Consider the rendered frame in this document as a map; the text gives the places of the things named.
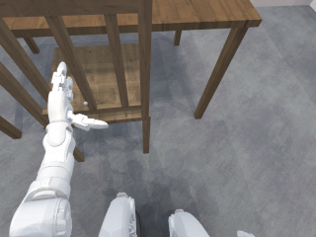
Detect table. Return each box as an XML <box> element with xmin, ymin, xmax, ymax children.
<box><xmin>0</xmin><ymin>0</ymin><xmax>263</xmax><ymax>139</ymax></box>

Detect left robot forearm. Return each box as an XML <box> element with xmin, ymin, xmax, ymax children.
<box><xmin>9</xmin><ymin>121</ymin><xmax>76</xmax><ymax>237</ymax></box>

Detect robot left shin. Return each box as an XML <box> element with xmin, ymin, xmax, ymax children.
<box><xmin>117</xmin><ymin>193</ymin><xmax>137</xmax><ymax>237</ymax></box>

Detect chair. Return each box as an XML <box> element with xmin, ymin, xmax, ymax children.
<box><xmin>0</xmin><ymin>0</ymin><xmax>153</xmax><ymax>162</ymax></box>

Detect robot left upper arm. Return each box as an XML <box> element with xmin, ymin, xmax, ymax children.
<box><xmin>11</xmin><ymin>197</ymin><xmax>72</xmax><ymax>237</ymax></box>

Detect robot left thigh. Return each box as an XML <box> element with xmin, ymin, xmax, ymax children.
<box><xmin>98</xmin><ymin>197</ymin><xmax>136</xmax><ymax>237</ymax></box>

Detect robot left hand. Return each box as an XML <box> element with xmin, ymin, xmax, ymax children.
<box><xmin>47</xmin><ymin>61</ymin><xmax>109</xmax><ymax>131</ymax></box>

